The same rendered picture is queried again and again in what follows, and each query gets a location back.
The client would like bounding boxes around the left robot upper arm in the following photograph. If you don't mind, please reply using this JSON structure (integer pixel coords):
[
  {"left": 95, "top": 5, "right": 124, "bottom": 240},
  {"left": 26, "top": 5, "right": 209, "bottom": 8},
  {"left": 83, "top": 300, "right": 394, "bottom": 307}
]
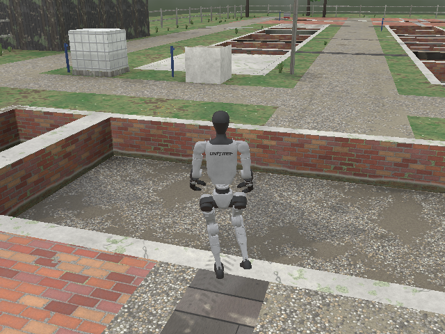
[{"left": 192, "top": 141, "right": 207, "bottom": 178}]

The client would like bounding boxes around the robot shin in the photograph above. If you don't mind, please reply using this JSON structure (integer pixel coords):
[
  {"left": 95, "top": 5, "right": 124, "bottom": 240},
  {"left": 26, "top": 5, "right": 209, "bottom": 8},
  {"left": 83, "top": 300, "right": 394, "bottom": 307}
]
[
  {"left": 207, "top": 225, "right": 222, "bottom": 270},
  {"left": 234, "top": 215, "right": 249, "bottom": 261}
]

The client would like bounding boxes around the robot left shin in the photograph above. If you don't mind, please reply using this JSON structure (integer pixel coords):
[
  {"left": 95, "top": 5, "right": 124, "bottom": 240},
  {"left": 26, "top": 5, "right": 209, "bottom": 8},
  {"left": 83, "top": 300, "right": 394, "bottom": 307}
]
[{"left": 207, "top": 225, "right": 222, "bottom": 270}]

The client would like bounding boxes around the left robot forearm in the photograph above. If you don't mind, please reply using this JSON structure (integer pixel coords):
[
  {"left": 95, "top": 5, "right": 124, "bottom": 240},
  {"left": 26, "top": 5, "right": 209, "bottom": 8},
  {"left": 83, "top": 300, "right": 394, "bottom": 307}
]
[{"left": 190, "top": 169, "right": 199, "bottom": 184}]

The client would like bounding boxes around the right robot upper arm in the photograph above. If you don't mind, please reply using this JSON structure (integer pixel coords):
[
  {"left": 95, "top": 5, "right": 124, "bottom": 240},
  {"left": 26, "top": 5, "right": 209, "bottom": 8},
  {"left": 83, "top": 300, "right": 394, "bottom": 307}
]
[{"left": 236, "top": 141, "right": 252, "bottom": 179}]

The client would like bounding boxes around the robot right shin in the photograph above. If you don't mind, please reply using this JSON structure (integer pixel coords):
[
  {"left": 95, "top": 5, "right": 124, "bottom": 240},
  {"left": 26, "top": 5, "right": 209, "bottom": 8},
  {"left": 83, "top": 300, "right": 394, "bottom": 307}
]
[{"left": 234, "top": 215, "right": 249, "bottom": 261}]

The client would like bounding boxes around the robot right hand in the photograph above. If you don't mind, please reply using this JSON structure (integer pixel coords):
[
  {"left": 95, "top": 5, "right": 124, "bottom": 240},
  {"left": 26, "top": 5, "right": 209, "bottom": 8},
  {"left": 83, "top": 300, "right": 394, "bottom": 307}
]
[{"left": 237, "top": 182, "right": 253, "bottom": 193}]

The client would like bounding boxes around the robot left hand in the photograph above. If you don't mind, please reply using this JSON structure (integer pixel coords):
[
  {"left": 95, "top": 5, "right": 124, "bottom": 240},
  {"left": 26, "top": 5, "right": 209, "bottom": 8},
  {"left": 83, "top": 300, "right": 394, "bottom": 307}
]
[{"left": 190, "top": 180, "right": 206, "bottom": 191}]

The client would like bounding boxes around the right robot forearm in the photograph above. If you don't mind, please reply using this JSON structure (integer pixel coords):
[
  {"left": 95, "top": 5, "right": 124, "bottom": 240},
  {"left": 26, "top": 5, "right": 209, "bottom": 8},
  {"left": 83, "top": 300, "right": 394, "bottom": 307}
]
[{"left": 244, "top": 169, "right": 253, "bottom": 186}]

